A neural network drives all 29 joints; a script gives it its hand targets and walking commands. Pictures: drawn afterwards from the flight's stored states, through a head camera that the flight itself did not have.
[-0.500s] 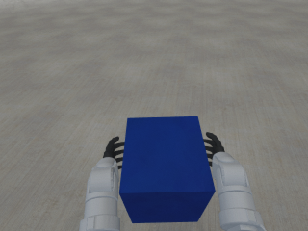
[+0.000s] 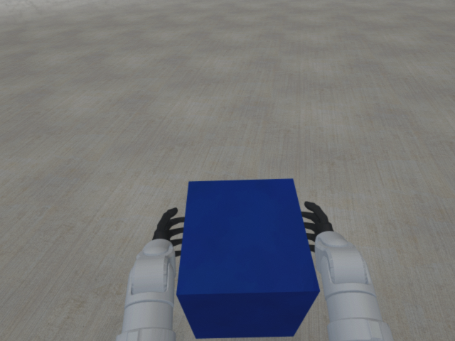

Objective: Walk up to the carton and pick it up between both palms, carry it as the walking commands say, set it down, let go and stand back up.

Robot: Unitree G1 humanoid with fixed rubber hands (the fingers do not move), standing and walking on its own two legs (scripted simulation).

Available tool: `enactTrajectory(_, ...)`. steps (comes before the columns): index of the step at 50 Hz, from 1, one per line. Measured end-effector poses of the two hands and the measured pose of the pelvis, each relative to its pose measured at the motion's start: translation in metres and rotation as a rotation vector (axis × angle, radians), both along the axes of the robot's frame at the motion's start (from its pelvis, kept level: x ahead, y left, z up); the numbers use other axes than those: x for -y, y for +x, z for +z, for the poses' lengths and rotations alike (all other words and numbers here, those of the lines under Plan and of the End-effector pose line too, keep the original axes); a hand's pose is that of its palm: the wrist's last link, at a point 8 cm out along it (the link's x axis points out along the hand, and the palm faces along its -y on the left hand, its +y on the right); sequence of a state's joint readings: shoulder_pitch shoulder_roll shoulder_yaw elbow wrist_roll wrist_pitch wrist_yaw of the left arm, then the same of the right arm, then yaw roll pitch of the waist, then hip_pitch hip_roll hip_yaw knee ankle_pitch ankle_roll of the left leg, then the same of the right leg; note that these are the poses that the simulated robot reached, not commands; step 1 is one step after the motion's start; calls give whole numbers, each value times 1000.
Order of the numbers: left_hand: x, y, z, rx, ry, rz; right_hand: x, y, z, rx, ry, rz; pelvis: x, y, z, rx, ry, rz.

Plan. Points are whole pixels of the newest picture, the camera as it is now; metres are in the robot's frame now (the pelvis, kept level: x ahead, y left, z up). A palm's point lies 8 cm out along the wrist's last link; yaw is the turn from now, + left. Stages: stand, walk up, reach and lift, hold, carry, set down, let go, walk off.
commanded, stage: reach and lift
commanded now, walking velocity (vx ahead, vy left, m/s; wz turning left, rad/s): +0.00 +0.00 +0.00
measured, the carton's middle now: (242, 261) +0.30 +0.00 -0.02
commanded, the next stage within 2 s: hold in 0.18 s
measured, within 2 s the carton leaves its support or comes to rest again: neither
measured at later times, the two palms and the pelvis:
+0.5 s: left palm (160, 254) +0.28 +0.14 +0.05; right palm (323, 245) +0.28 -0.15 +0.05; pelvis -0.01 +0.00 +0.00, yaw +0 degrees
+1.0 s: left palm (159, 253) +0.28 +0.15 +0.05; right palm (321, 245) +0.28 -0.14 +0.05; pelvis -0.01 +0.00 +0.00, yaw +0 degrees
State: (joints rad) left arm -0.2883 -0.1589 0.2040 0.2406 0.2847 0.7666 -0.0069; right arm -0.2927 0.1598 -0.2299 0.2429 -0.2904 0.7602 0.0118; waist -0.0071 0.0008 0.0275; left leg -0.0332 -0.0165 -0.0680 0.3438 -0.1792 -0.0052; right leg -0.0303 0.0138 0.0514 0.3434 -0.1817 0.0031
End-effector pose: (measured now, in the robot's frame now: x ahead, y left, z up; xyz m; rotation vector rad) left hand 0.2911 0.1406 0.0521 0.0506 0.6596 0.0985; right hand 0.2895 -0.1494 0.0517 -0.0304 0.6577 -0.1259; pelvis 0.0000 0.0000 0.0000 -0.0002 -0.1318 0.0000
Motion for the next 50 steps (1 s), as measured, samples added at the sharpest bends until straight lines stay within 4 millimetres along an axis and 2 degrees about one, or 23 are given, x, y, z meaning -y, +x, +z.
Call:
enactTrajectory(18, -2, -11, -2, -1, -1, 6, -2, -9, -1, -1, -4, 7, 1, -8, -2, 16, -1, 4)
enactTrajectory(50, -5, -10, -3, -1, 5, -1, -5, -9, -3, -3, -9, 8, -3, -7, -2, 17, -1, 1)
